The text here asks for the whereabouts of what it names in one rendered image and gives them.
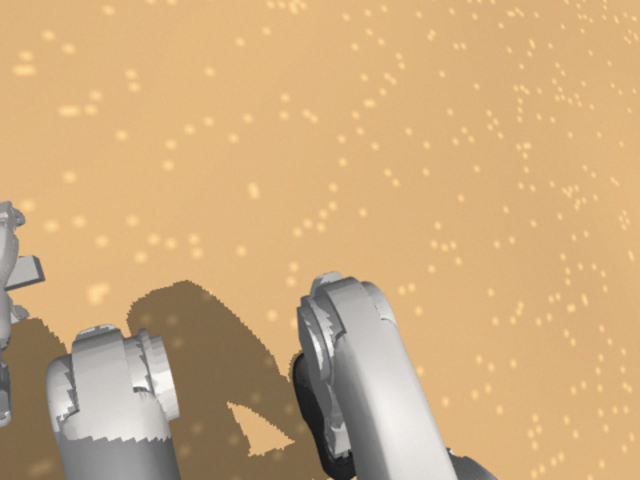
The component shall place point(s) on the right robot foot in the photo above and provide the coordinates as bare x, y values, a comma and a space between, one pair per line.
337, 468

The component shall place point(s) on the small box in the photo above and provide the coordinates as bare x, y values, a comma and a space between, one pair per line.
27, 271

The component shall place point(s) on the right robot hand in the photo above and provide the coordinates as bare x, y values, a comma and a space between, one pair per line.
468, 469

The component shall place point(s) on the left robot hand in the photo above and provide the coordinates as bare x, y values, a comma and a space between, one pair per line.
10, 218

